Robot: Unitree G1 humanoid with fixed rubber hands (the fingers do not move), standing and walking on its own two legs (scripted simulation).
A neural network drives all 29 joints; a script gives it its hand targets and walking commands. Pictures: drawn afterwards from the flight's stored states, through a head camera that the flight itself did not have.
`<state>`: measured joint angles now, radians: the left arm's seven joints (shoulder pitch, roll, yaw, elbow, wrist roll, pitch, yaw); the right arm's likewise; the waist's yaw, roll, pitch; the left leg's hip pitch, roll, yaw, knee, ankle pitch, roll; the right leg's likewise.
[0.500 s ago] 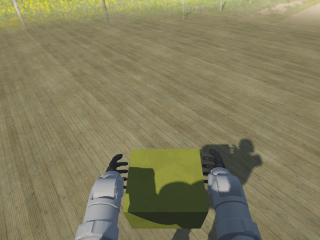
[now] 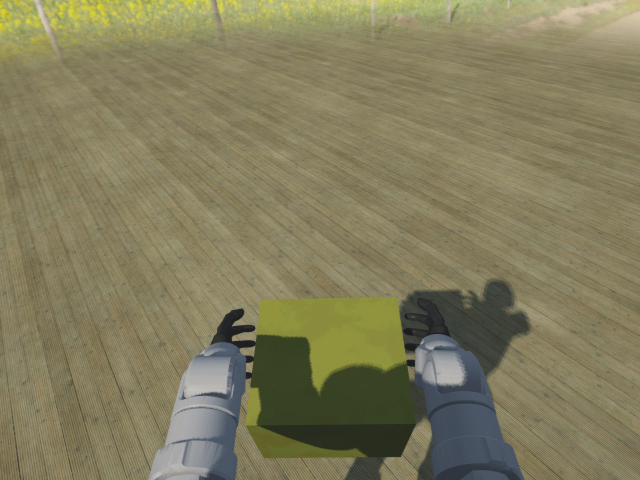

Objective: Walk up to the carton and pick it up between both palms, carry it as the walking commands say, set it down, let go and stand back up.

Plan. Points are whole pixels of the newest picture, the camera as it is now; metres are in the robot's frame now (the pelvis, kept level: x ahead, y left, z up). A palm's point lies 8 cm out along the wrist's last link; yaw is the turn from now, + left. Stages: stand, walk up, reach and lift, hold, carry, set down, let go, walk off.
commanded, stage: hold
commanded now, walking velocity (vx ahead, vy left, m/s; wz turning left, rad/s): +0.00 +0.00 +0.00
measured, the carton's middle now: (330, 377) +0.31 +0.00 -0.04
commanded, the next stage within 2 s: carry in 0.32 s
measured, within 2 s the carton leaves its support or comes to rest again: neither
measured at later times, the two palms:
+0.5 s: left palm (225, 358) +0.29 +0.13 +0.05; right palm (437, 349) +0.29 -0.14 +0.05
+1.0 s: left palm out of the picture +0.13 +0.15 +0.05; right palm (415, 369) +0.26 -0.11 +0.05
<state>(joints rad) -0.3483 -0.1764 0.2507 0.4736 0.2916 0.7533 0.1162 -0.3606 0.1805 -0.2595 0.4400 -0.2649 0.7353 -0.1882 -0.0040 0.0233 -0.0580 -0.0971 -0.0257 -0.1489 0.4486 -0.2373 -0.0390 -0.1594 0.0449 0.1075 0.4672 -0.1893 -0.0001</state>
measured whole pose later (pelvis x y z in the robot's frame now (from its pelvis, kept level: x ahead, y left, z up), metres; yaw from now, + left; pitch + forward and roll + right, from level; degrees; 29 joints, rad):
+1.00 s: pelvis -0.04 -0.10 -0.01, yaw +26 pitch +5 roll -2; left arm -0.14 -0.13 0.03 -0.33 0.05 1.19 0.27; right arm -0.11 0.13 -0.04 -0.33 -0.06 1.16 -0.23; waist 0.02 0.02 -0.04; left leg -0.49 -0.01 -0.06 0.61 -0.20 0.02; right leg -0.63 -0.06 -0.03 1.10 -0.40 0.06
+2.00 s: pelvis +0.16 -0.30 -0.02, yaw +85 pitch +3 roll +0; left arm -0.13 -0.13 -0.04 -0.34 0.07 1.18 0.24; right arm -0.11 0.13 -0.07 -0.44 -0.07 1.20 -0.24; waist -0.05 0.06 -0.03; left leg -0.60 0.01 0.02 1.08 -0.56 -0.05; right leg -0.41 -0.09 -0.14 0.66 -0.31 0.01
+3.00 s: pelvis +0.43 -0.24 -0.01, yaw +142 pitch +5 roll -1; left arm -0.13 -0.13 0.03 -0.41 0.04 1.17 0.26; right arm -0.13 0.13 -0.02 -0.43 -0.09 1.15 -0.22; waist 0.03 0.02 0.04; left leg -0.40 -0.01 -0.08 0.62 -0.31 -0.01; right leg -0.61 -0.10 -0.02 1.03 -0.39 0.09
